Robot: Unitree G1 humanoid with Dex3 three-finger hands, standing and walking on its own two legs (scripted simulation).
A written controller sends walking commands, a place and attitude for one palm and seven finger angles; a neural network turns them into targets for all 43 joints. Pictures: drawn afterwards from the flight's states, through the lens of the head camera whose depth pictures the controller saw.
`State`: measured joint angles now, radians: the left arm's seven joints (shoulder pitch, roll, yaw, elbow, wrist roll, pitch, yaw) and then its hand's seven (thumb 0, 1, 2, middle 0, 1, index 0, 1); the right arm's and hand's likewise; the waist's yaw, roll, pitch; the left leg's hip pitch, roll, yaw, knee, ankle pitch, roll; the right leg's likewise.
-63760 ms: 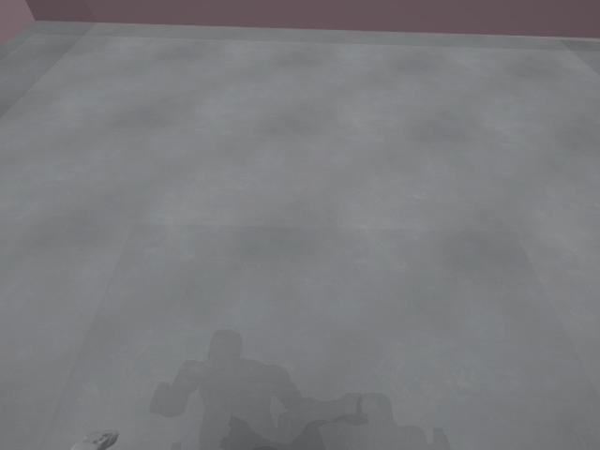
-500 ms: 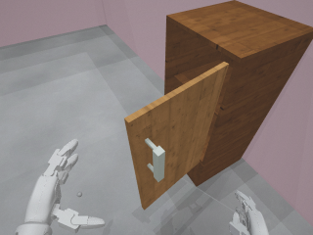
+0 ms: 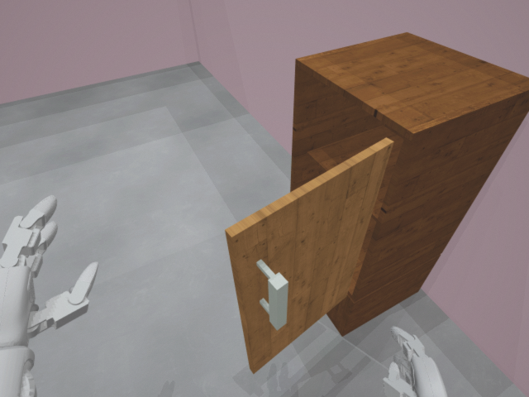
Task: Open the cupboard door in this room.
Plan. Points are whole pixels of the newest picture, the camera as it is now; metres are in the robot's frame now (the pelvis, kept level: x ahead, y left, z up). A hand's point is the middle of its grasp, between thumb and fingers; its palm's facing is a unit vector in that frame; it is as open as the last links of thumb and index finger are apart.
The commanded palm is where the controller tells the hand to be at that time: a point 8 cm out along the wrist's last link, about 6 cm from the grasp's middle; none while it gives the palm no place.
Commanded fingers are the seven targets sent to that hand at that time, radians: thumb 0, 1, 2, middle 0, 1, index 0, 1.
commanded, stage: draw the hand back to the body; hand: left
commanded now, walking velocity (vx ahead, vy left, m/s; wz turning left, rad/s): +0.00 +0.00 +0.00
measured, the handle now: (270, 294) +0.31 +0.04 -0.04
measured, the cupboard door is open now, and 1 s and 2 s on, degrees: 100 100 100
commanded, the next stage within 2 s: step back with the hand held close in 0.44 s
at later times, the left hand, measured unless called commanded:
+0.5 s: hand (66, 287) +0.18 +0.25 +0.17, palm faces +0.45 -0.80 -0.41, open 7.4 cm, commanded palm +0.13 +0.29 +0.17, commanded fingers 0.00 0.90 0.90 -0.20 -0.30 -0.20 -0.30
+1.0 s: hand (42, 317) +0.15 +0.26 +0.16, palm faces +0.37 -0.77 -0.52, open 7.4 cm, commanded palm +0.09 +0.30 +0.18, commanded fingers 0.00 0.90 0.90 -0.20 -0.30 -0.20 -0.30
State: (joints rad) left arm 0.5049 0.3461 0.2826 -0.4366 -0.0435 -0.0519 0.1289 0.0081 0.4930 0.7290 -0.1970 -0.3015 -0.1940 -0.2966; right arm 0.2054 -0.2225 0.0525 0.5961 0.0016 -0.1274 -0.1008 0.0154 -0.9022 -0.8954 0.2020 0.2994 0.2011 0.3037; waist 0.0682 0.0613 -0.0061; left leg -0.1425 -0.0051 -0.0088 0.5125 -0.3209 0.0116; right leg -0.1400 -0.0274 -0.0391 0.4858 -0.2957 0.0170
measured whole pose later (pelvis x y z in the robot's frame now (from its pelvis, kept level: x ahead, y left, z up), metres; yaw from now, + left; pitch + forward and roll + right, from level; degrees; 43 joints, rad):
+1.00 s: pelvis -0.06 +0.00 +0.00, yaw -1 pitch +0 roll +0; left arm 0.57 0.43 0.40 -0.49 -0.04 -0.15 0.14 0.02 0.89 0.90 -0.22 -0.30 -0.21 -0.30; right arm 0.16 -0.23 -0.01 0.57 0.01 -0.01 -0.11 0.01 -0.90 -0.90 0.20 0.30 0.20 0.30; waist 0.01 0.02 0.05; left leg -0.27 0.00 0.00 0.48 -0.21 0.01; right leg -0.27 -0.02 -0.03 0.45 -0.17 0.01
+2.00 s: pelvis -0.17 +0.00 -0.01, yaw +1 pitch +0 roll -4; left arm 0.59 0.51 0.43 -0.56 -0.05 -0.25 0.12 0.02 0.88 0.90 -0.22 -0.30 -0.22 -0.30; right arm 0.16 -0.21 -0.01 0.62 0.00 -0.07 -0.09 0.01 -0.90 -0.90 0.20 0.30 0.20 0.30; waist -0.03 0.02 0.00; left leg -0.48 0.04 -0.05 0.51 -0.04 0.00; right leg -0.16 0.11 0.05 0.50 -0.34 -0.02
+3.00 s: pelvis -0.24 +0.02 +0.00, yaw -3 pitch -1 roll +0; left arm 0.53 0.40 0.40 -0.43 -0.02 -0.20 0.15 0.02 0.89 0.90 -0.21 -0.30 -0.21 -0.30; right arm 0.25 -0.22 0.00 0.66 -0.01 -0.16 -0.09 0.02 -0.90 -0.90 0.20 0.30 0.20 0.30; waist -0.02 -0.01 -0.01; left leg -0.28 -0.02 0.03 0.48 -0.19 0.02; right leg -0.15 0.05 -0.04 0.48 -0.32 -0.06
